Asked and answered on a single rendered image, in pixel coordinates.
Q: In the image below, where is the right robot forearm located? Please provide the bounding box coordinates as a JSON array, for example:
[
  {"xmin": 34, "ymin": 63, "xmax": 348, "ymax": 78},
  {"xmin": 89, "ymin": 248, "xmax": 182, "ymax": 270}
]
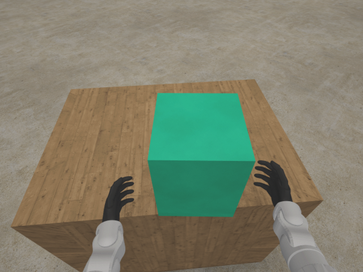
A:
[{"xmin": 273, "ymin": 201, "xmax": 337, "ymax": 272}]

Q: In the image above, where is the left robot forearm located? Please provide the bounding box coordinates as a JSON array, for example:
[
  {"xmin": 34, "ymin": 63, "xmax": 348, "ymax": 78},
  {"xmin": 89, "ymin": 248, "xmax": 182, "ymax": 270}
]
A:
[{"xmin": 83, "ymin": 220, "xmax": 125, "ymax": 272}]

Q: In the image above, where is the pedestal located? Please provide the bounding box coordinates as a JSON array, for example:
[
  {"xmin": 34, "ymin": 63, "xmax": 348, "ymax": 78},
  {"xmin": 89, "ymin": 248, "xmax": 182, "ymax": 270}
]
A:
[{"xmin": 11, "ymin": 79, "xmax": 323, "ymax": 272}]

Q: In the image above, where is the left robot hand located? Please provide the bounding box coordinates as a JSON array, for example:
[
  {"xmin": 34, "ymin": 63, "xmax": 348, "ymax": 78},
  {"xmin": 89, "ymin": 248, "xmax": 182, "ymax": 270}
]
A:
[{"xmin": 102, "ymin": 176, "xmax": 134, "ymax": 222}]

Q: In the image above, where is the right robot hand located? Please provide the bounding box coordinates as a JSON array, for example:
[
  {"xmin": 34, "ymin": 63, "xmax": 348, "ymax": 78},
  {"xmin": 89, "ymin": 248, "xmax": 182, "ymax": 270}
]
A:
[{"xmin": 254, "ymin": 160, "xmax": 292, "ymax": 207}]

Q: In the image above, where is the carton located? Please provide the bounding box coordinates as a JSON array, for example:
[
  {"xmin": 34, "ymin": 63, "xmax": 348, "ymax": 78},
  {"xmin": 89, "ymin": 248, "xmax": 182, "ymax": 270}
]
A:
[{"xmin": 147, "ymin": 93, "xmax": 256, "ymax": 217}]

